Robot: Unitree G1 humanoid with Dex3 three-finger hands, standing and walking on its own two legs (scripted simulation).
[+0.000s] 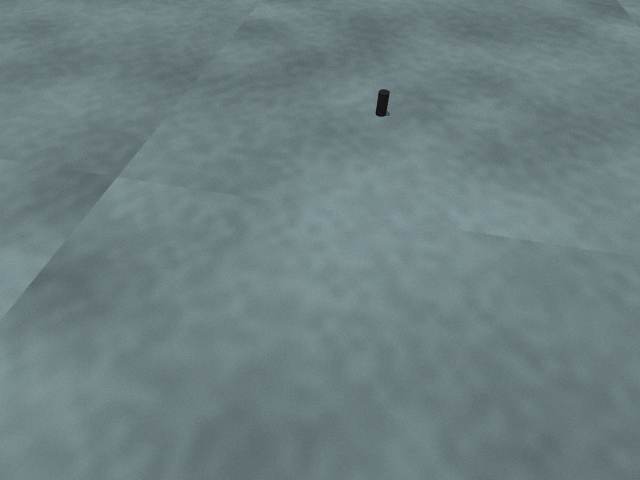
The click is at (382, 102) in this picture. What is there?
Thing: squat round
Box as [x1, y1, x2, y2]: [376, 89, 389, 116]
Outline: 384,89 379,90 376,107 376,114 380,116 385,114 389,93 387,90
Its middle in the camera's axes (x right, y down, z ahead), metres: +0.35 -0.79 +2.26
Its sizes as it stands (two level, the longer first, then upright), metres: 0.061 0.061 0.137
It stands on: the floor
